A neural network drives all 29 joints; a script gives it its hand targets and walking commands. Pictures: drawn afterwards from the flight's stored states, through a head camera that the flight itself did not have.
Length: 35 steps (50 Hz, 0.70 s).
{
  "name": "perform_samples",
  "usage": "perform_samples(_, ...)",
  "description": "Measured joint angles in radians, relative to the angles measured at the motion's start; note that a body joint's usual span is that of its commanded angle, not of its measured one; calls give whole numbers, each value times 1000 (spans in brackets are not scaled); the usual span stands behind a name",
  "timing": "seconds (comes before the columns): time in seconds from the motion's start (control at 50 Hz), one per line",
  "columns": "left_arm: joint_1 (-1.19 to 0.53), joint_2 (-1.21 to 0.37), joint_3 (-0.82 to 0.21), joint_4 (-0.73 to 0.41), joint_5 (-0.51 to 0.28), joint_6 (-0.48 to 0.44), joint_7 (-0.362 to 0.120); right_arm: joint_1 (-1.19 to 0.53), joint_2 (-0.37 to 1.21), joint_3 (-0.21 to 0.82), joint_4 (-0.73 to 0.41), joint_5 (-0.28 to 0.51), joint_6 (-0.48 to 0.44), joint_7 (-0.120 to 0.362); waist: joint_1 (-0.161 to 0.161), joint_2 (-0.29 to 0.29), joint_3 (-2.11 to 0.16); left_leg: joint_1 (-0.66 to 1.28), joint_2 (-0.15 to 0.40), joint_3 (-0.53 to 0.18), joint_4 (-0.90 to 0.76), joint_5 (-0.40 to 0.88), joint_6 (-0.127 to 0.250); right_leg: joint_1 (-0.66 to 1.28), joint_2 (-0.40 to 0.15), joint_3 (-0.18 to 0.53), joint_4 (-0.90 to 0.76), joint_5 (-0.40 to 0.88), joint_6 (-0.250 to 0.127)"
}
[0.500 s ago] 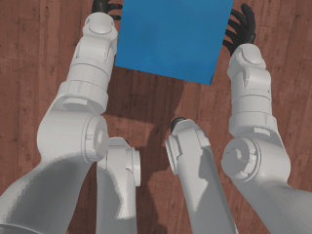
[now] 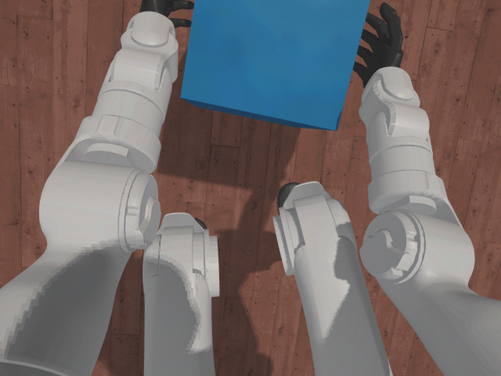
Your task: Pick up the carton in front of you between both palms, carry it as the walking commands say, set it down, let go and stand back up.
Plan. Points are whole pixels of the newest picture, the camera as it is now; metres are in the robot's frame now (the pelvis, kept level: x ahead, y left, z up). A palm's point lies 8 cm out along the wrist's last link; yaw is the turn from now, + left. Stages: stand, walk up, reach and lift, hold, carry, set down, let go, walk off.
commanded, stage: set down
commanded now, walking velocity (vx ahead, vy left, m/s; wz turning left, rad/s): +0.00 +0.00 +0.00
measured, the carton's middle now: (264, 54) +0.52 -0.10 -0.27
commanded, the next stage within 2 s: none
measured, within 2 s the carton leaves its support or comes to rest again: rests again in 0.12 s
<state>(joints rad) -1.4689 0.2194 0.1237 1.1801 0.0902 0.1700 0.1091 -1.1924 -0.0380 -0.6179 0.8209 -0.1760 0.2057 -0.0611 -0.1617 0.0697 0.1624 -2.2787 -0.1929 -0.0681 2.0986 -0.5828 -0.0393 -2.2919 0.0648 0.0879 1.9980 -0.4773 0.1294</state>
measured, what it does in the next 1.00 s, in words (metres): stands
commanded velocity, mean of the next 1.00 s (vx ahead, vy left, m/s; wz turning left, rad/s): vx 0.00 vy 0.00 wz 0.00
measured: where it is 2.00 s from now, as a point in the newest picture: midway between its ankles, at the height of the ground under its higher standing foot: (247, 260)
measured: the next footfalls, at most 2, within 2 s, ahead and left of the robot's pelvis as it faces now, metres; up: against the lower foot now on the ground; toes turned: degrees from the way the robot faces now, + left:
none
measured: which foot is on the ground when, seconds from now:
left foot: down 0.00-1.00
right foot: down 0.00-1.00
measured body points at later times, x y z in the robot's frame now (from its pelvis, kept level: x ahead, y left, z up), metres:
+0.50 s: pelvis +0.01 +0.00 -0.01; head +0.37 +0.00 +0.26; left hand +0.58 +0.03 -0.18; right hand +0.47 -0.26 -0.18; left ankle +0.10 +0.11 -0.37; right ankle +0.14 -0.15 -0.37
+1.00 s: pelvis +0.01 +0.00 -0.02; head +0.38 -0.01 +0.21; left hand +0.58 +0.05 -0.23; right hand +0.44 -0.31 -0.22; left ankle +0.10 +0.10 -0.37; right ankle +0.13 -0.14 -0.37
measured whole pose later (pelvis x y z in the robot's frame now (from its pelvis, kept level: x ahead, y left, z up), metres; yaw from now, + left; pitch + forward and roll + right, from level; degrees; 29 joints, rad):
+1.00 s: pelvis +0.01 +0.00 -0.02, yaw -2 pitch +40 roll -4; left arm -1.45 0.40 -0.16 1.09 -0.18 0.09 0.08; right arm -1.20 -0.27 -0.39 1.08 0.18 -0.04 -0.08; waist -0.19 0.01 0.34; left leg -2.27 -0.10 -0.04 2.22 -0.64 -0.01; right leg -2.30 -0.02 0.01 2.10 -0.49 0.06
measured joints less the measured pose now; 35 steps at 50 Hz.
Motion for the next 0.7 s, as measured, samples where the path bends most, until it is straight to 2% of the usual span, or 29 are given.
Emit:
perform_samples(0.06,-24,15,-30,27,-25,2,3,-21,-10,-4,34,-10,-13,9,-16,19,14,-2,-3,7,6,3,9,5,-12,1,6,-5,-1)
perform_samples(0.16,-55,14,-32,52,-16,-4,-5,-15,-26,-1,44,-21,-32,34,-35,37,18,-10,-3,13,19,-6,19,2,-27,-2,18,-19,4)
perform_samples(0.26,-82,1,-3,77,13,-23,-11,-7,-42,-8,33,6,-37,49,-16,13,26,-6,12,11,28,-23,20,-3,-24,-12,24,-23,1)
perform_samples(0.34,-63,0,14,54,22,-44,-40,3,-46,-12,28,10,-51,54,-3,-16,30,-3,26,7,39,-36,18,-7,-18,-20,30,-24,-7)
perform_samples(0.6,-54,8,29,52,45,-56,-73,-16,-56,-36,86,-7,-78,79,-7,-16,22,-20,44,19,62,-37,34,-20,-30,-26,48,-23,-10)
perform_samples(0.7,-60,17,8,66,35,-78,-89,-39,-82,-35,148,-9,-114,82,-5,-20,37,-19,52,24,73,-36,38,-19,-35,-29,57,-21,-11)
